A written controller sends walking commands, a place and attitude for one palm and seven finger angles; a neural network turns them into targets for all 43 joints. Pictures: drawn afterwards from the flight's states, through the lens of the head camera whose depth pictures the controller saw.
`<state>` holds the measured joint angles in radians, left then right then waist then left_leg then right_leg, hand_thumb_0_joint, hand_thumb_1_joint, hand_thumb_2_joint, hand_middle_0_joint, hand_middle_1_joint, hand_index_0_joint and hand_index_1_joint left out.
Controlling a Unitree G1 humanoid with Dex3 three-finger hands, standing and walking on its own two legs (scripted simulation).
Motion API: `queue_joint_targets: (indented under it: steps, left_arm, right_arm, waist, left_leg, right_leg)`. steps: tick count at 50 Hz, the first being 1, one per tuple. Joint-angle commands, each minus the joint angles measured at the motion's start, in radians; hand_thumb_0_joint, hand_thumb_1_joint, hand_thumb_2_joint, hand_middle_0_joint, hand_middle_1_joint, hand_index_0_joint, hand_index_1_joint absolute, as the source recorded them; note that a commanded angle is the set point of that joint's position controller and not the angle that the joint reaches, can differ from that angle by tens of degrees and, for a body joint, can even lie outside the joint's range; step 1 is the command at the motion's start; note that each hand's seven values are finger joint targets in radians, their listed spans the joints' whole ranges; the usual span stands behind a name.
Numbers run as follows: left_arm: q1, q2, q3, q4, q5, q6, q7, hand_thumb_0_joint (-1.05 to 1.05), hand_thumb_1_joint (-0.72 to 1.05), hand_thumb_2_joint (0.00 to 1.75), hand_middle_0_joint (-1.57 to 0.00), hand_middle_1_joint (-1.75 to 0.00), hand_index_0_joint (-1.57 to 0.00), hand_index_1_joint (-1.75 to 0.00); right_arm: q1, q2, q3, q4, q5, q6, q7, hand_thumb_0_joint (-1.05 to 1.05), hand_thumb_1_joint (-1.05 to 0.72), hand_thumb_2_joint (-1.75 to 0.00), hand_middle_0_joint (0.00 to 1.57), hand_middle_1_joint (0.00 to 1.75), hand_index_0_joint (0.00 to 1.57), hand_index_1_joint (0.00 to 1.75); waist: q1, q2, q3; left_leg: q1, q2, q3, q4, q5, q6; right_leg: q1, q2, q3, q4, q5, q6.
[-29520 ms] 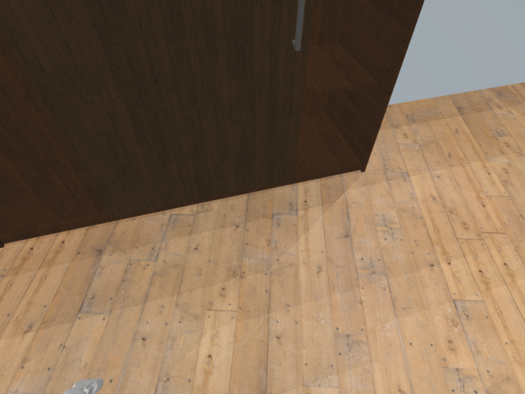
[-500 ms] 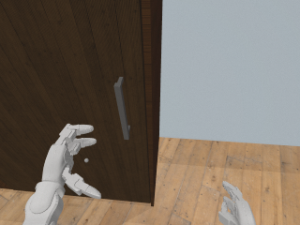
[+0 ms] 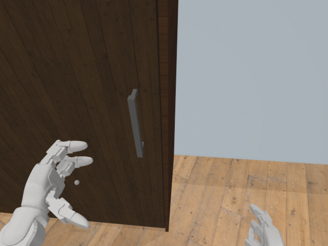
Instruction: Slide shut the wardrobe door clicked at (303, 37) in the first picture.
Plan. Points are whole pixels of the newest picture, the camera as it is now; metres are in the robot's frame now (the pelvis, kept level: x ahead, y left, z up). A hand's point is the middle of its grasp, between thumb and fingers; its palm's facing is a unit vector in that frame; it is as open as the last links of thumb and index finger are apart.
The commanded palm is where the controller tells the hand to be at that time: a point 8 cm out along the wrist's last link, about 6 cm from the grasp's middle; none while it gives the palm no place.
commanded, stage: draw the hand back to the body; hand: left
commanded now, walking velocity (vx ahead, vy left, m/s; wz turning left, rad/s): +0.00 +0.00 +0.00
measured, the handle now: (137, 126) +0.40 +0.12 +0.10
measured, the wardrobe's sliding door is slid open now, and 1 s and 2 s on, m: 0.00 0.00 0.00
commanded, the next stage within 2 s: step back with the hand held close in 1.22 s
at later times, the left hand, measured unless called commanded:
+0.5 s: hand (46, 179) +0.20 +0.25 +0.14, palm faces +0.36 -0.87 -0.34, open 12.2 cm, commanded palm +0.15 +0.29 +0.17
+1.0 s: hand (31, 168) +0.20 +0.27 +0.17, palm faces +0.45 -0.81 -0.38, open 7.7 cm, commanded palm +0.15 +0.31 +0.19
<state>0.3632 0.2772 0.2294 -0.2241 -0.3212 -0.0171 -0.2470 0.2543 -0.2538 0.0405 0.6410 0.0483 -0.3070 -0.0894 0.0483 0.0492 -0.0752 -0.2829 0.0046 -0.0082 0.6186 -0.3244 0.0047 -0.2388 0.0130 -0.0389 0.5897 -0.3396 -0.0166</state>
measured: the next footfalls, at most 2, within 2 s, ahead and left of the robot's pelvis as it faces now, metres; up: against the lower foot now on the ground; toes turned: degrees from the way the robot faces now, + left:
none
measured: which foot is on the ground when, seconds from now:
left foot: down 0.00-1.00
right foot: down 0.00-1.00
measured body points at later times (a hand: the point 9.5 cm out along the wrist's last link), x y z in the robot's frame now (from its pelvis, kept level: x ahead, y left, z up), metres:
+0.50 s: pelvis +0.00 +0.02 +0.01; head -0.03 +0.00 +0.46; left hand +0.17 +0.30 +0.16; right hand +0.19 -0.20 -0.07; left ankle +0.00 +0.12 -0.73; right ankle -0.02 -0.11 -0.73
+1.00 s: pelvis +0.01 +0.01 +0.01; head -0.02 -0.01 +0.46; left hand +0.17 +0.32 +0.19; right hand +0.20 -0.21 -0.07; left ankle +0.00 +0.12 -0.73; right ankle -0.02 -0.11 -0.73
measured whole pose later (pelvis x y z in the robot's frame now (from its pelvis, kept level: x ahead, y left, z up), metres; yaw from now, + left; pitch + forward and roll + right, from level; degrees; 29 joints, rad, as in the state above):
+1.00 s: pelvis +0.01 +0.01 +0.01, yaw -1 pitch -5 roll +0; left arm 0.44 0.35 0.33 -0.37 -0.08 -0.08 0.10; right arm 0.19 -0.23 0.01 0.65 0.00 -0.11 -0.06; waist 0.08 0.05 0.01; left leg -0.10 0.00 0.02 0.44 -0.26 0.02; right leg -0.06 0.01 -0.01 0.41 -0.27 0.00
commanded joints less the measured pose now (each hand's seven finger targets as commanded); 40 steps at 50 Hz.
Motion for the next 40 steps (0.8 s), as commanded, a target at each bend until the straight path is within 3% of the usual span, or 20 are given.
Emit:
queue_joint_targets:
  steps: [1, 5, 7, 8, 10, 12, 14, 20, 21, 24, 26, 30, 35, 36, 40]
  left_arm:
    - [-0.134, 0.167, 0.113, -0.256, -0.014, -0.047, 0.010, 0.00, -0.55, 0.20, -0.25, -1.15, -0.25, -1.15]
    - [-0.155, 0.163, 0.095, -0.304, -0.007, -0.036, 0.009, 0.00, -0.44, 0.25, -0.25, -1.09, -0.25, -1.09]
    - [-0.158, 0.175, 0.113, -0.298, -0.014, -0.028, 0.001, 0.00, -0.37, 0.29, -0.24, -1.04, -0.24, -1.04]
    - [-0.179, 0.291, 0.145, -0.380, 0.148, -0.071, 0.157, 0.00, -0.33, 0.31, -0.24, -1.02, -0.24, -1.02]
    - [-0.067, 0.166, 0.063, -0.320, 0.190, -0.078, 0.253, 0.00, -0.26, 0.34, -0.24, -0.98, -0.24, -0.98]
    - [-0.020, 0.163, 0.056, -0.313, 0.210, -0.089, 0.292, 0.00, -0.19, 0.37, -0.24, -0.94, -0.24, -0.94]
    - [-0.038, 0.182, 0.065, -0.329, 0.228, -0.102, 0.317, 0.00, -0.12, 0.41, -0.24, -0.89, -0.24, -0.89]
    - [-0.076, 0.203, 0.078, -0.363, 0.255, -0.121, 0.357, 0.00, 0.10, 0.51, -0.23, -0.77, -0.23, -0.77]
    - [-0.076, 0.215, 0.093, -0.351, 0.254, -0.121, 0.360, 0.00, 0.14, 0.53, -0.23, -0.75, -0.23, -0.75]
    - [-0.058, 0.228, 0.121, -0.342, 0.254, -0.124, 0.362, 0.00, 0.25, 0.58, -0.22, -0.68, -0.22, -0.68]
    - [-0.050, 0.223, 0.125, -0.352, 0.256, -0.128, 0.363, 0.00, 0.32, 0.62, -0.22, -0.64, -0.22, -0.64]
    - [-0.018, 0.227, 0.150, -0.338, 0.252, -0.127, 0.360, 0.00, 0.47, 0.69, -0.22, -0.55, -0.22, -0.55]
    - [-0.019, 0.243, 0.177, -0.356, 0.251, -0.130, 0.362, 0.00, 0.65, 0.78, -0.21, -0.45, -0.21, -0.45]
    - [-0.021, 0.257, 0.192, -0.366, 0.250, -0.131, 0.363, 0.00, 0.68, 0.80, -0.21, -0.43, -0.21, -0.43]
    - [-0.008, 0.277, 0.226, -0.377, 0.247, -0.135, 0.365, 0.00, 0.83, 0.87, -0.20, -0.34, -0.20, -0.34]
  right_arm:
    - [-0.149, -0.104, -0.032, -0.162, 0.007, -0.072, -0.009, 0.00, -0.90, -0.90, 0.20, 0.30, 0.20, 0.30]
    - [-0.160, -0.101, -0.025, -0.159, 0.008, -0.076, -0.012, 0.00, -0.90, -0.90, 0.20, 0.30, 0.20, 0.30]
    - [-0.159, -0.104, -0.026, -0.155, 0.008, -0.077, -0.016, 0.00, -0.90, -0.90, 0.20, 0.30, 0.20, 0.30]
    - [-0.180, -0.095, -0.041, -0.161, -0.026, -0.048, -0.012, 0.00, -0.90, -0.90, 0.20, 0.30, 0.20, 0.30]
    - [-0.169, -0.080, -0.034, -0.153, -0.035, -0.013, -0.001, 0.00, -0.90, -0.90, 0.20, 0.30, 0.20, 0.30]
    - [-0.170, -0.080, -0.040, -0.159, -0.036, 0.025, 0.006, 0.00, -0.90, -0.90, 0.20, 0.30, 0.20, 0.30]
    - [-0.174, -0.085, -0.044, -0.157, -0.040, 0.050, 0.007, 0.00, -0.90, -0.90, 0.20, 0.30, 0.20, 0.30]
    - [-0.196, -0.078, -0.043, -0.157, -0.048, 0.079, 0.003, 0.00, -0.90, -0.90, 0.20, 0.30, 0.20, 0.30]
    - [-0.198, -0.076, -0.044, -0.153, -0.047, 0.082, 0.002, 0.00, -0.90, -0.90, 0.20, 0.30, 0.20, 0.30]
    - [-0.200, -0.080, -0.048, -0.149, -0.048, 0.095, 0.004, 0.00, -0.90, -0.90, 0.20, 0.30, 0.20, 0.30]
    - [-0.201, -0.076, -0.049, -0.150, -0.049, 0.100, 0.007, 0.00, -0.90, -0.90, 0.20, 0.30, 0.20, 0.30]
    - [-0.199, -0.077, -0.055, -0.147, -0.048, 0.115, 0.014, 0.00, -0.90, -0.90, 0.20, 0.30, 0.20, 0.30]
    - [-0.195, -0.080, -0.059, -0.147, -0.047, 0.123, 0.018, 0.00, -0.90, -0.90, 0.20, 0.30, 0.20, 0.30]
    - [-0.193, -0.081, -0.061, -0.153, -0.047, 0.123, 0.018, 0.00, -0.90, -0.90, 0.20, 0.30, 0.20, 0.30]
    - [-0.191, -0.082, -0.065, -0.153, -0.048, 0.127, 0.018, 0.00, -0.90, -0.90, 0.20, 0.30, 0.20, 0.30]
  waist:
    - [0.010, -0.011, -0.047]
    - [0.008, 0.037, -0.032]
    - [0.008, -0.005, -0.048]
    - [0.043, 0.015, 0.015]
    - [0.020, 0.011, 0.074]
    - [0.019, -0.036, 0.036]
    - [0.016, 0.003, 0.022]
    - [0.016, 0.033, 0.026]
    - [0.017, -0.003, 0.029]
    - [0.024, -0.017, 0.028]
    - [0.026, 0.031, 0.025]
    - [0.029, 0.012, 0.030]
    - [0.029, 0.054, 0.033]
    - [0.032, 0.029, 0.024]
    - [0.036, 0.025, 0.008]
  left_leg:
    - [0.068, 0.001, -0.013, -0.086, 0.190, 0.021]
    - [0.089, 0.005, -0.025, -0.100, 0.177, 0.019]
    - [0.101, 0.007, -0.032, -0.105, 0.188, 0.020]
    - [0.072, 0.007, -0.024, -0.123, 0.174, 0.018]
    - [0.079, 0.017, -0.022, -0.138, 0.142, 0.012]
    - [0.109, 0.026, -0.016, -0.149, 0.149, 0.017]
    - [0.126, 0.026, -0.012, -0.169, 0.138, 0.016]
    - [0.164, 0.030, -0.020, -0.214, 0.150, 0.015]
    - [0.165, 0.032, -0.021, -0.218, 0.154, 0.014]
    - [0.174, 0.034, -0.022, -0.231, 0.183, 0.011]
    - [0.185, 0.034, -0.014, -0.229, 0.222, 0.010]
    - [0.193, 0.039, -0.011, -0.232, 0.270, 0.005]
    - [0.203, 0.040, -0.009, -0.240, 0.280, 0.000]
    - [0.201, 0.039, -0.011, -0.239, 0.293, -0.001]
    - [0.212, 0.038, -0.004, -0.233, 0.335, 0.000]
  right_leg:
    - [-0.036, -0.013, -0.005, -0.108, 0.223, 0.007]
    - [-0.040, -0.011, -0.010, -0.114, 0.200, 0.002]
    - [-0.031, -0.008, -0.013, -0.116, 0.209, 0.002]
    - [-0.017, -0.022, 0.048, -0.179, 0.183, -0.007]
    - [-0.025, -0.033, 0.034, -0.190, 0.141, -0.012]
    - [0.004, -0.037, 0.030, -0.187, 0.148, -0.007]
    - [0.027, -0.039, 0.032, -0.196, 0.136, -0.008]
    - [0.059, -0.035, 0.028, -0.214, 0.145, -0.011]
    - [0.063, -0.035, 0.026, -0.217, 0.147, -0.010]
    - [0.087, -0.033, 0.024, -0.221, 0.168, -0.011]
    - [0.097, -0.035, 0.025, -0.218, 0.204, -0.013]
    - [0.110, -0.031, 0.024, -0.221, 0.241, -0.013]
    - [0.114, -0.029, 0.025, -0.228, 0.245, -0.014]
    - [0.124, -0.028, 0.023, -0.224, 0.257, -0.013]
    - [0.138, -0.028, 0.025, -0.224, 0.298, -0.013]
